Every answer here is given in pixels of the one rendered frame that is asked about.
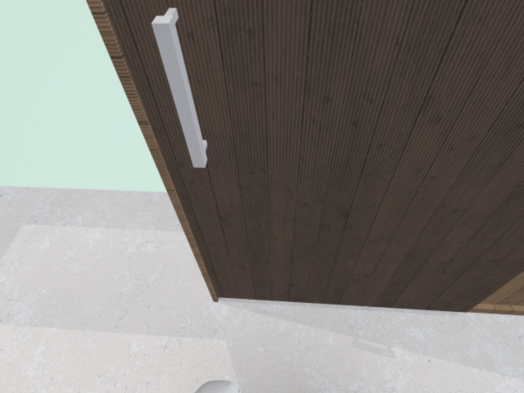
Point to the handle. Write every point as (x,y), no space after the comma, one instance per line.
(171,54)

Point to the wardrobe door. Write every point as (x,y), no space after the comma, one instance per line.
(512,293)
(359,152)

